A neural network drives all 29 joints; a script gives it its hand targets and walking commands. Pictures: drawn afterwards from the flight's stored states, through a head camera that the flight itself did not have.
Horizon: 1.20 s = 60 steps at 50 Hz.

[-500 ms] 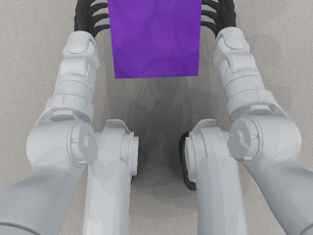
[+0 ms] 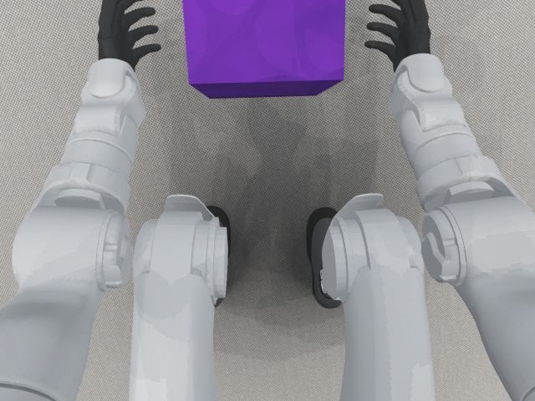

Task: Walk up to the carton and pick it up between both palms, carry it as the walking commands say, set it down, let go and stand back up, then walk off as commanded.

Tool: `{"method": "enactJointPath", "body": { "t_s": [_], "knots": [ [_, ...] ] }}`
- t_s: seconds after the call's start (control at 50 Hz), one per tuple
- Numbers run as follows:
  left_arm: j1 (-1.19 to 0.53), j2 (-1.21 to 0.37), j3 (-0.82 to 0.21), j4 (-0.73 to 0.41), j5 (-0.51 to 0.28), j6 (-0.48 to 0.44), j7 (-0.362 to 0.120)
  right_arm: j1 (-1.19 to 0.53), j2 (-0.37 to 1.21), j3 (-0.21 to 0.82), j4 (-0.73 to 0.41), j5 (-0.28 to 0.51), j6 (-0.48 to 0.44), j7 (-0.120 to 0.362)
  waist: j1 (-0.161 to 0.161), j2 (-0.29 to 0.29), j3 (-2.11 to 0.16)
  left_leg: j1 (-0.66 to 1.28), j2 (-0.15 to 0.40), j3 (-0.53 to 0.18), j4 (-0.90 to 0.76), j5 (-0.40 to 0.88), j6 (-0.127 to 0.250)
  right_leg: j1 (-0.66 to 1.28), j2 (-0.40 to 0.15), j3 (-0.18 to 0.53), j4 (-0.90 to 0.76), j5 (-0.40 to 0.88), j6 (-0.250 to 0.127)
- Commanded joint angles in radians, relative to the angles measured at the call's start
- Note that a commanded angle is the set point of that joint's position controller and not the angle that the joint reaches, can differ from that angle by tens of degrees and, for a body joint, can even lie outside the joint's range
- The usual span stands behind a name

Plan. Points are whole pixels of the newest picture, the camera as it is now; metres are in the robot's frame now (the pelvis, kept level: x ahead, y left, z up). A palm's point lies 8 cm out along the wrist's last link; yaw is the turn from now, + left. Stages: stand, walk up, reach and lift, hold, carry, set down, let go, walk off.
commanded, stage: set down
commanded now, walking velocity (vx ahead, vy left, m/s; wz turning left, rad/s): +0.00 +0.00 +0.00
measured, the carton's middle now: (262, 25) +0.55 +0.02 -0.27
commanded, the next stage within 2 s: let go in 1.50 s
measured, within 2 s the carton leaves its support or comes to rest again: neither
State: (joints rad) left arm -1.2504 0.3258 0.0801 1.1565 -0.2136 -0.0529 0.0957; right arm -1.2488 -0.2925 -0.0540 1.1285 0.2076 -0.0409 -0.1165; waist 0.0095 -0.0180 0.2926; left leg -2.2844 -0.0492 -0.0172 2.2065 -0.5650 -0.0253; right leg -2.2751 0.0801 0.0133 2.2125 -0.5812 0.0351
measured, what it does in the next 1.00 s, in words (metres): rises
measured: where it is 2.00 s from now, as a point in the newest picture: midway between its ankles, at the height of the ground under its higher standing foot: (269, 274)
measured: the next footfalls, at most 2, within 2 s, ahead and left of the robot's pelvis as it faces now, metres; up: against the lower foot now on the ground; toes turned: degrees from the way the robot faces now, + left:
none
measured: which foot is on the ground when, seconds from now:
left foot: down 0.00-1.00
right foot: down 0.00-1.00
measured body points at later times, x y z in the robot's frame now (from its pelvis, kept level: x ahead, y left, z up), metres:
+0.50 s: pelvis +0.01 +0.00 +0.05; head +0.33 +0.01 +0.35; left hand +0.51 +0.21 -0.10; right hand +0.52 -0.17 -0.10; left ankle +0.11 +0.12 -0.33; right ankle +0.11 -0.12 -0.33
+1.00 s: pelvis +0.02 +0.00 +0.16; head +0.32 +0.01 +0.50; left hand +0.51 +0.21 +0.05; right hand +0.52 -0.18 +0.05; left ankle +0.11 +0.12 -0.33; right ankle +0.11 -0.12 -0.33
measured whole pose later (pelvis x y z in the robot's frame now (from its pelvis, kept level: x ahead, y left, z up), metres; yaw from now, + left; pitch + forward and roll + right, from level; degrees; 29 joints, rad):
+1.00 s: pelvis +0.02 +0.00 +0.16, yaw +0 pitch +46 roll +0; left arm -0.94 0.24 0.25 0.76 -0.06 0.11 0.04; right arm -0.93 -0.19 -0.23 0.73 0.04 0.12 -0.09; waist 0.01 -0.01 -0.10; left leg -1.95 -0.05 -0.03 1.64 -0.49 -0.01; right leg -1.94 0.07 0.04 1.64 -0.51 0.03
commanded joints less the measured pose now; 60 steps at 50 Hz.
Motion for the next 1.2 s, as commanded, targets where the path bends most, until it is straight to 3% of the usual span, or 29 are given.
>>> {"method": "enactJointPath", "body": {
  "t_s": [0.0, 0.1, 0.22, 0.34, 0.6, 0.86, 1.18],
  "knots": [
    [-0.225, 0.112, 0.004, -0.081, -0.011, -0.011, -0.001, -0.214, -0.075, -0.009, -0.078, 0.009, -0.012, -0.001, 0.023, 0.006, -0.999, 0.490, 0.025, 0.013, -0.170, 0.246, 0.002, 0.453, -0.031, -0.019, -0.165, 0.232, 0.004],
    [-0.225, 0.125, 0.007, -0.111, -0.010, -0.002, -0.002, -0.211, -0.092, -0.017, -0.099, 0.007, -0.006, -0.004, 0.018, 0.014, -1.070, 0.544, 0.024, 0.019, -0.173, 0.250, -0.003, 0.496, -0.028, -0.029, -0.170, 0.231, 0.002],
    [-0.178, 0.138, 0.023, -0.252, -0.004, 0.029, 0.010, -0.171, -0.098, -0.031, -0.242, 0.002, 0.020, -0.019, 0.022, 0.023, -1.310, 0.699, 0.007, 0.044, -0.199, 0.295, -0.009, 0.615, -0.012, -0.057, -0.202, 0.259, 0.006],
    [-0.110, 0.107, 0.066, -0.340, 0.021, 0.070, 0.007, -0.100, -0.079, -0.090, -0.341, -0.046, 0.059, -0.029, 0.010, 0.032, -1.313, 0.721, -0.005, 0.057, -0.264, 0.273, -0.011, 0.612, -0.005, -0.068, -0.270, 0.230, 0.008],
    [0.004, 0.043, 0.143, -0.363, 0.102, 0.096, -0.024, 0.011, -0.018, -0.152, -0.367, -0.118, 0.083, -0.002, 0.009, 0.021, -1.268, 0.691, -0.018, 0.062, -0.450, 0.282, -0.017, 0.640, 0.010, -0.056, -0.448, 0.265, 0.000],
    [0.092, 0.032, 0.173, -0.501, 0.144, 0.142, -0.049, 0.098, 0.004, -0.179, -0.512, -0.158, 0.138, 0.016, 0.015, 0.012, -1.387, 0.863, -0.029, 0.070, -0.655, 0.308, -0.016, 0.822, 0.021, -0.054, -0.666, 0.296, 0.011],
    [0.200, -0.030, 0.205, -0.500, 0.204, 0.127, -0.078, 0.218, 0.038, -0.213, -0.498, -0.199, 0.121, 0.058, 0.011, 0.024, -1.320, 1.136, -0.026, 0.040, -0.959, 0.445, -0.015, 1.034, 0.015, -0.044, -0.961, 0.421, 0.015]
  ]
}}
